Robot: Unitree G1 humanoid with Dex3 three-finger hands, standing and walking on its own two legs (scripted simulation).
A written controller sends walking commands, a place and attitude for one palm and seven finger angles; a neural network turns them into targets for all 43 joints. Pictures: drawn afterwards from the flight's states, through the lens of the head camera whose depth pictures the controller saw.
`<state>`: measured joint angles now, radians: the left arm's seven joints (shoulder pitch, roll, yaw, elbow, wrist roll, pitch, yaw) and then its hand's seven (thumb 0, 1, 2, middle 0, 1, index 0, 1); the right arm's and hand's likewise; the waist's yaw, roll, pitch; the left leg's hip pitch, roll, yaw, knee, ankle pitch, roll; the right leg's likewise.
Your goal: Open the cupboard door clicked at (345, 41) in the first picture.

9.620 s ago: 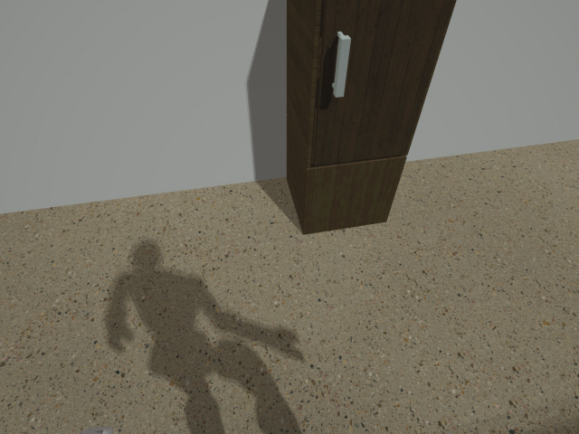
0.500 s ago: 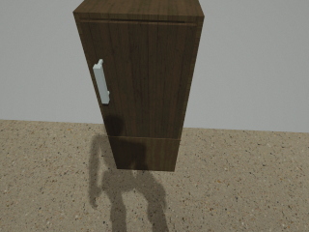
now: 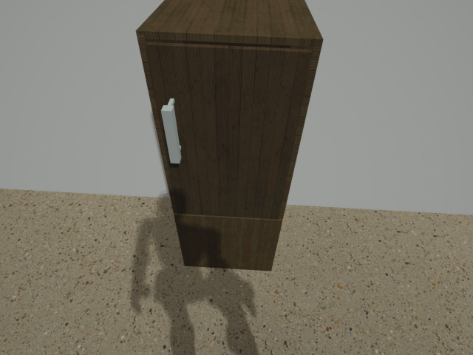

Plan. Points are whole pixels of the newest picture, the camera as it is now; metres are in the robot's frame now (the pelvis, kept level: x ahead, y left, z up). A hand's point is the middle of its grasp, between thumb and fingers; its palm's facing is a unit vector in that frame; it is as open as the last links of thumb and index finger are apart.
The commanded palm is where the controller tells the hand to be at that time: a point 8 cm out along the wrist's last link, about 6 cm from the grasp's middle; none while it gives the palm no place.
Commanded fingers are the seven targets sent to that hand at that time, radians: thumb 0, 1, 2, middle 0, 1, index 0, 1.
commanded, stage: shuffle to correct the standing spot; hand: left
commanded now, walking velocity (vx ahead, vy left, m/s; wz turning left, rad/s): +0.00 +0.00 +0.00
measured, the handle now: (173, 131) +0.64 +0.21 +0.04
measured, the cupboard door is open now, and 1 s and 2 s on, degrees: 0 0 0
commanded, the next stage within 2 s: come to a stop and stand still in 0.48 s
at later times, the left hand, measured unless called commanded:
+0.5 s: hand out of the picture -0.03 +0.15 -0.19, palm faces +0.12 -0.98 -0.13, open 7.4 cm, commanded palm none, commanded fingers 0.00 0.90 0.90 -0.20 -0.30 -0.20 -0.30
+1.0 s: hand (153, 350) +0.18 +0.18 -0.18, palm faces +0.07 -0.97 -0.21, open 7.3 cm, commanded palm none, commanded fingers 0.00 0.90 0.90 -0.20 -0.30 -0.20 -0.30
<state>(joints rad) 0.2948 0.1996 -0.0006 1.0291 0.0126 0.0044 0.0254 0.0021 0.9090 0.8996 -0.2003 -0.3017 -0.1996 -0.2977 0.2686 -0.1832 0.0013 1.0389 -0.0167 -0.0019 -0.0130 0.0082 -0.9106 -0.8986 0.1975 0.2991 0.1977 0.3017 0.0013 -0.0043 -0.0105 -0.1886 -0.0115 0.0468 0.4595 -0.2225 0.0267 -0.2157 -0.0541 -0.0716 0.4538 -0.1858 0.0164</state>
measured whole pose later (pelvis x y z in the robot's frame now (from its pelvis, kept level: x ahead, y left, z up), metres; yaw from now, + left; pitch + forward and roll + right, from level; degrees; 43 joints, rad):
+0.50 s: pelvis +0.05 +0.01 -0.01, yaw +0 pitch -2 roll -1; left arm 0.48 0.11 0.04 1.11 0.02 -0.01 0.02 0.00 0.91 0.90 -0.20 -0.30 -0.20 -0.30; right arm 0.40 -0.13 -0.02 1.12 -0.02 -0.01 -0.02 0.01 -0.91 -0.90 0.20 0.30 0.20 0.30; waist 0.01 0.00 -0.01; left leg -0.22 0.00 0.04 0.63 -0.38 0.03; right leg -0.23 -0.04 -0.07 0.58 -0.33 0.01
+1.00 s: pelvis +0.09 +0.00 -0.02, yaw +3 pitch -3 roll +0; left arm 0.13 0.16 0.04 0.98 0.01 0.01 0.05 0.01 0.92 0.90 -0.20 -0.30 -0.20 -0.30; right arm 0.30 -0.13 -0.05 1.10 -0.01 0.02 -0.04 0.01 -0.91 -0.90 0.20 0.30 0.20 0.30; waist -0.03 -0.01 0.09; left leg -0.20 0.01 0.09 0.62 -0.36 0.00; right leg -0.35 -0.09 -0.13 0.62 -0.21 -0.01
